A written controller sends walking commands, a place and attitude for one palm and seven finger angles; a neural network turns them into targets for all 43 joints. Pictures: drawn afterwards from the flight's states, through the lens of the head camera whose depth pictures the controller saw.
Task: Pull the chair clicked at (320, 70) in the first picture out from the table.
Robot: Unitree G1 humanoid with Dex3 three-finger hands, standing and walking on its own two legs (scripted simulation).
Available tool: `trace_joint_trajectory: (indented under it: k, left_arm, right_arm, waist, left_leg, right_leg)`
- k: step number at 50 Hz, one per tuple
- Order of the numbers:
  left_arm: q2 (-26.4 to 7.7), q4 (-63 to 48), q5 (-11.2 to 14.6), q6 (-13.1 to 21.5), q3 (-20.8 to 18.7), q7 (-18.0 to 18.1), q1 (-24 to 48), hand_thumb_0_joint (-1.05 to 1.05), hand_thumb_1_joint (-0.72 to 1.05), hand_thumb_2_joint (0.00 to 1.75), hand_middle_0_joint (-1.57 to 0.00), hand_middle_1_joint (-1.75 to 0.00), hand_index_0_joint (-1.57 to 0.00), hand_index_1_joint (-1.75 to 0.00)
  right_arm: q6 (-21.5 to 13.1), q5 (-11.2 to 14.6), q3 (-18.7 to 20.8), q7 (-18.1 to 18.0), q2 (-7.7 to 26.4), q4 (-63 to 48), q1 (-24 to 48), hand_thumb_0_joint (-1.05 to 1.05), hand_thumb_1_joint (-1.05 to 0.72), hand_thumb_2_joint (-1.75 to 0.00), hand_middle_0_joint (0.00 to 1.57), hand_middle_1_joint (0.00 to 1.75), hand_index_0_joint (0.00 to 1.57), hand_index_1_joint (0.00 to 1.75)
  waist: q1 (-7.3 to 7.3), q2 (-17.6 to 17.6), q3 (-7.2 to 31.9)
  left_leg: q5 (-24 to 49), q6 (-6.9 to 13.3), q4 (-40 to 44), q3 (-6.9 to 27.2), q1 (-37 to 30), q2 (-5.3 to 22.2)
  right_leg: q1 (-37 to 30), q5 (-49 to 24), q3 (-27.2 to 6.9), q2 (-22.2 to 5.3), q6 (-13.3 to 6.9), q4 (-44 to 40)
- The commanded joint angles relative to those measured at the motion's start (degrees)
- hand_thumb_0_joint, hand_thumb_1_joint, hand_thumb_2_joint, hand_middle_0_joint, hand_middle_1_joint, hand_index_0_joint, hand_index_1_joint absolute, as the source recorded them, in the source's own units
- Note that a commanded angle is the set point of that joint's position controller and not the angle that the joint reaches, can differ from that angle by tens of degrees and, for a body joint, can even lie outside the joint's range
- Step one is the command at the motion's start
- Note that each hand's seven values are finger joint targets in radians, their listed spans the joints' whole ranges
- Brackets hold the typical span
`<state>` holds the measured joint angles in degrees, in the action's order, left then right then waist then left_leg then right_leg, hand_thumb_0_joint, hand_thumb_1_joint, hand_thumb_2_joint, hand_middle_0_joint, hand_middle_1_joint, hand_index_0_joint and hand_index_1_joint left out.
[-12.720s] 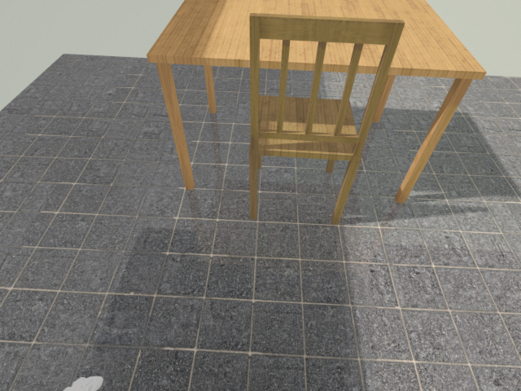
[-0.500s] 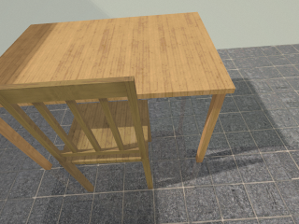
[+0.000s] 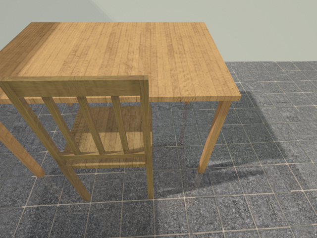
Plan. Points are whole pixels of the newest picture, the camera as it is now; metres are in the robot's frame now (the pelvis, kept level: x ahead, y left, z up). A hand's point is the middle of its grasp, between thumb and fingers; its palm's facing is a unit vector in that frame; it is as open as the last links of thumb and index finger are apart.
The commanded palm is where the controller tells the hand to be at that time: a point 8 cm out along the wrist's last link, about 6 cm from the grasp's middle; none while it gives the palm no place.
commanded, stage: come to a stop and stand still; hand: left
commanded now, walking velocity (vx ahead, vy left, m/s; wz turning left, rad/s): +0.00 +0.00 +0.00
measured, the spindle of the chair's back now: (93, 128) +0.49 +0.28 -0.08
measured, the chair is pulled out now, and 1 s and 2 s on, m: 0.00 0.00 0.00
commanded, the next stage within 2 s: look again from close up in 0.78 s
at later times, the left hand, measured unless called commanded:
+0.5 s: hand out of the picture -0.01 +0.17 -0.18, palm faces +0.07 -0.99 -0.15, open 7.4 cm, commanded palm none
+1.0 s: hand out of the picture +0.04 +0.21 -0.18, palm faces +0.00 -0.97 -0.23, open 7.4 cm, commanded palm none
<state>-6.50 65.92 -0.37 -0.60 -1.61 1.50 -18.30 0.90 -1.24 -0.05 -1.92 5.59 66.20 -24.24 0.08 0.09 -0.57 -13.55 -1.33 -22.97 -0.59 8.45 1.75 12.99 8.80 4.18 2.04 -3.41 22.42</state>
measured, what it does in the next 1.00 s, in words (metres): stands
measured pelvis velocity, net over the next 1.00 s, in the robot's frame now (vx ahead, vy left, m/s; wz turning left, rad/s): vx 0.03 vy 0.02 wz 0.00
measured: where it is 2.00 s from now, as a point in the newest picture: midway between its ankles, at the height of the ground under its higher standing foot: outside the picture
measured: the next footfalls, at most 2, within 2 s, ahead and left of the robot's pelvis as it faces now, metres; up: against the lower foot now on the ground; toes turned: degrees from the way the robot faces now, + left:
none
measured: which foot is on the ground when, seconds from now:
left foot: down 0.00-1.00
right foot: down 0.00-1.00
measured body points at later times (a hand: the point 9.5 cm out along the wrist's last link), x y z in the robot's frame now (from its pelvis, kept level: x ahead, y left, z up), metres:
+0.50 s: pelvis +0.02 +0.03 +0.00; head +0.02 +0.02 +0.45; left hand -0.01 +0.23 -0.16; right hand +0.00 -0.17 -0.17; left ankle -0.01 +0.14 -0.74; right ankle +0.04 -0.08 -0.74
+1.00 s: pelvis +0.03 +0.02 -0.01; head +0.05 +0.02 +0.44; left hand +0.04 +0.26 -0.16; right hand +0.04 -0.21 -0.16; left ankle -0.01 +0.14 -0.74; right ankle +0.04 -0.08 -0.74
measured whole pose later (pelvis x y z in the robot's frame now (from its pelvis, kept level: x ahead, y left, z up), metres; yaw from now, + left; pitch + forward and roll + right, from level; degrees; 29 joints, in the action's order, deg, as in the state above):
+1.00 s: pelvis +0.03 +0.02 -0.01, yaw +0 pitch +0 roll +0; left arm -10.3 61.7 -0.6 1.5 0.6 1.9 -16.4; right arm -0.9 -1.0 0.3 -1.4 10.1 61.2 -16.5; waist -0.6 0.6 -1.7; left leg -18.4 0.3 -27.3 -1.0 9.2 -0.1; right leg 14.6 14.5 3.5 0.1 -1.9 28.6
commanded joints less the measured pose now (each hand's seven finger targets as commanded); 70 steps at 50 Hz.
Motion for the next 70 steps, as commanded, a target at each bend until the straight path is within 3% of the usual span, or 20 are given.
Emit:
trace_joint_trajectory:
  k: [1, 4, 12, 18, 28, 40, 43, 44, 45, 46, 47, 49, 52, 55, 57, 59, 63, 70]
  left_arm:
    - [-4.58, -1.72, -0.15, 1.08, -0.71, 0.48, -3.84, 0.00, 0.90, 0.90, -0.20, -0.30, -0.20, -0.30]
    - [-4.01, -1.16, -0.18, 1.23, -0.53, 0.51, -4.85, 0.00, 0.90, 0.90, -0.20, -0.30, -0.20, -0.30]
    - [-2.72, -0.09, -0.17, 1.92, 0.30, 0.83, -6.31, 0.00, 0.90, 0.90, -0.20, -0.30, -0.20, -0.30]
    - [-2.65, 0.11, -0.28, 2.07, 0.50, 0.98, -6.47, 0.00, 0.90, 0.90, -0.20, -0.30, -0.20, -0.30]
    - [-4.27, -0.35, -0.24, 2.40, 0.50, 1.03, -5.30, 0.00, 0.90, 0.90, -0.20, -0.30, -0.20, -0.30]
    - [-7.06, -1.01, -0.12, 2.59, 0.18, 0.76, -2.58, 0.00, 0.90, 0.90, -0.20, -0.30, -0.20, -0.30]
    - [-8.02, -1.04, -0.08, 2.73, 0.01, 0.70, -1.77, 0.00, 0.90, 0.90, -0.20, -0.30, -0.20, -0.30]
    - [-16.32, -5.86, -0.01, 3.22, 1.79, 0.86, 1.10, 0.00, 0.90, 0.90, -0.20, -0.30, -0.20, -0.30]
    - [-12.32, -6.20, -0.18, 2.65, 0.72, 1.02, -1.51, 0.00, 0.90, 0.90, -0.20, -0.30, -0.20, -0.30]
    - [-12.06, -6.94, -0.35, 3.03, 1.06, 1.00, -0.96, 0.00, 0.90, 0.90, -0.20, -0.30, -0.20, -0.30]
    - [-11.69, -7.38, -0.31, 3.36, 0.87, 1.04, -0.85, 0.00, 0.90, 0.90, -0.20, -0.30, -0.20, -0.30]
    - [-12.16, -8.34, -0.18, 3.46, 0.98, 1.18, -0.45, 0.00, 0.90, 0.90, -0.20, -0.30, -0.20, -0.30]
    - [-12.81, -8.97, -0.15, 3.30, 0.31, 1.24, 1.44, 0.00, 0.90, 0.90, -0.20, -0.30, -0.20, -0.30]
    - [-12.67, -9.31, -0.07, 3.09, 0.42, 1.30, 1.14, 0.00, 0.90, 0.90, -0.20, -0.30, -0.20, -0.30]
    - [-13.63, -9.90, -0.03, 2.95, 0.00, 1.30, 2.20, 0.00, 0.90, 0.90, -0.20, -0.30, -0.20, -0.30]
    - [-12.88, -10.33, -0.04, 2.53, 0.33, 1.33, 2.49, 0.00, 0.90, 0.90, -0.20, -0.30, -0.20, -0.30]
    - [-14.22, -10.50, -0.07, 2.30, 0.05, 1.15, 4.26, 0.00, 0.90, 0.90, -0.20, -0.30, -0.20, -0.30]
    - [-13.13, -9.90, -0.12, 1.82, 0.86, 0.97, 4.25, 0.00, 0.90, 0.90, -0.20, -0.30, -0.20, -0.30]
  right_arm:
    - [-1.22, 0.14, 0.80, -0.63, 3.61, -1.50, -4.50, 0.00, -0.90, -0.90, 0.20, 0.30, 0.20, 0.30]
    - [-1.49, 0.39, 0.74, -0.77, 3.33, -1.44, -4.63, 0.00, -0.90, -0.90, 0.20, 0.30, 0.20, 0.30]
    - [-2.50, 0.77, 0.44, -1.07, 3.32, -1.45, -4.34, 0.00, -0.90, -0.90, 0.20, 0.30, 0.20, 0.30]
    - [-2.69, 0.87, 0.49, -1.08, 3.67, -1.80, -2.73, 0.00, -0.90, -0.90, 0.20, 0.30, 0.20, 0.30]
    - [-3.06, 0.88, 0.37, -1.11, 5.38, -1.95, -0.49, 0.00, -0.90, -0.90, 0.20, 0.30, 0.20, 0.30]
    - [-2.96, 0.79, 0.63, -1.00, 7.71, -2.19, 1.65, 0.00, -0.90, -0.90, 0.20, 0.30, 0.20, 0.30]
    - [-3.07, 0.81, 0.80, -1.02, 8.52, -2.13, 2.25, 0.00, -0.90, -0.90, 0.20, 0.30, 0.20, 0.30]
    - [-2.00, -0.08, 1.36, -0.03, 12.73, -7.81, 9.05, 0.00, -0.90, -0.90, 0.20, 0.30, 0.20, 0.30]
    - [-2.97, 0.07, 2.30, -0.04, 12.50, -8.16, 7.32, 0.00, -0.90, -0.90, 0.20, 0.30, 0.20, 0.30]
    - [-3.19, 0.29, 2.14, -0.01, 10.92, -8.31, 6.97, 0.00, -0.90, -0.90, 0.20, 0.30, 0.20, 0.30]
    - [-3.16, 0.39, 2.13, -0.01, 10.45, -8.35, 6.63, 0.00, -0.90, -0.90, 0.20, 0.30, 0.20, 0.30]
    - [-2.75, 0.23, 1.66, 0.21, 10.04, -8.77, 5.80, 0.00, -0.90, -0.90, 0.20, 0.30, 0.20, 0.30]
    - [-2.71, 0.43, 2.10, 0.07, 11.28, -8.70, 6.96, 0.00, -0.90, -0.90, 0.20, 0.30, 0.20, 0.30]
    - [-2.90, 0.39, 1.98, 0.08, 12.04, -8.80, 7.70, 0.00, -0.90, -0.90, 0.20, 0.30, 0.20, 0.30]
    - [-2.98, 0.43, 2.33, -0.10, 13.60, -9.04, 9.07, 0.00, -0.90, -0.90, 0.20, 0.30, 0.20, 0.30]
    - [-2.90, 0.23, 1.93, 0.00, 13.23, -9.08, 9.88, 0.00, -0.90, -0.90, 0.20, 0.30, 0.20, 0.30]
    - [-2.63, 0.30, 2.03, 0.09, 14.55, -9.22, 12.17, 0.00, -0.90, -0.90, 0.20, 0.30, 0.20, 0.30]
    - [-2.44, 0.34, 1.26, 0.52, 13.65, -7.85, 13.15, 0.00, -0.90, -0.90, 0.20, 0.30, 0.20, 0.30]
  waist:
    - [0.72, 1.10, -6.58]
    - [0.95, 0.38, -6.62]
    - [0.51, 1.54, -5.43]
    - [0.46, 0.66, -6.14]
    - [0.33, 0.24, -4.41]
    - [0.33, 0.17, -4.14]
    - [0.35, -0.13, -3.40]
    - [-1.21, -0.94, -8.16]
    - [1.03, -0.53, -5.20]
    - [-0.01, 1.34, -0.11]
    - [-0.24, 0.74, 2.66]
    - [-0.79, -3.42, 3.99]
    - [-0.99, -1.20, -0.08]
    - [-0.47, -2.04, 1.04]
    - [-0.35, 0.50, 0.93]
    - [0.19, 1.49, 0.97]
    - [-0.01, -0.37, -0.58]
    - [0.23, -0.02, -1.87]
  left_leg:
    - [-9.13, 2.88, 6.95, 4.66, 8.22, 2.37]
    - [-9.72, 3.17, 7.74, 5.15, 8.84, 2.97]
    - [-2.44, 3.26, 7.43, 5.66, 5.99, 3.70]
    - [-0.31, 3.20, 7.49, 5.51, 4.83, 3.81]
    - [7.09, 3.10, 6.39, 4.69, 1.17, 4.00]
    - [7.81, 2.85, 6.33, 4.58, 0.42, 3.84]
    - [8.68, 2.87, 6.38, 4.64, -0.24, 4.02]
    - [11.94, 3.56, 4.77, 5.07, 3.14, 0.41]
    - [4.14, 3.17, 1.02, 4.16, 5.79, 3.47]
    - [4.30, 3.46, -1.09, 4.43, 4.73, 2.03]
    - [3.00, 3.31, -2.87, 3.93, 4.23, 1.41]
    - [1.87, 3.27, -5.06, 2.75, 4.23, 0.50]
    - [3.91, 3.35, -3.98, 3.55, 5.03, 1.27]
    - [10.98, 3.70, -3.21, 3.95, 3.76, 2.50]
    - [14.65, 3.74, -2.65, 4.30, 2.87, 3.24]
    - [17.76, 3.80, -2.06, 4.19, 2.10, 3.73]
    - [12.67, 3.68, -0.46, 4.59, 2.42, 3.76]
    - [9.34, 3.59, 2.21, 4.50, 2.40, 3.63]
  right_leg:
    - [1.49, 14.97, -9.86, -7.03, 1.39, -7.28]
    - [0.63, 12.77, -8.95, -6.68, 1.40, -6.31]
    - [-0.35, 3.21, -7.97, -7.16, 1.14, -3.57]
    - [-0.08, 0.76, -7.51, -7.26, 1.36, -2.97]
    - [-1.87, -4.48, -7.34, -7.95, 1.31, -2.56]
    - [-3.82, -6.40, -7.74, -8.24, 0.87, -3.10]
    - [-4.57, -7.70, -7.65, -8.48, 0.73, -3.01]
    - [0.91, -3.52, -5.98, -4.87, 0.16, 2.37]
    - [0.73, 4.80, -7.99, -7.37, 0.37, 1.94]
    - [-1.14, 2.15, -10.12, -8.45, -0.56, 1.41]
    - [-1.85, 2.84, -11.24, -9.41, -1.00, 0.42]
    - [-3.04, 0.79, -13.06, -10.65, -1.71, -0.84]
    - [-0.81, -2.68, -11.19, -10.36, -1.49, 0.44]
    - [-3.67, -13.10, -8.55, -9.15, -0.49, 3.66]
    - [-3.67, -14.73, -7.36, -8.94, -0.15, 4.94]
    - [-4.00, -14.17, -7.14, -8.43, 0.17, 5.09]
    - [-3.13, -10.01, -7.12, -8.70, 0.82, 3.46]
    - [-3.25, -6.10, -7.56, -8.62, 1.73, 1.17]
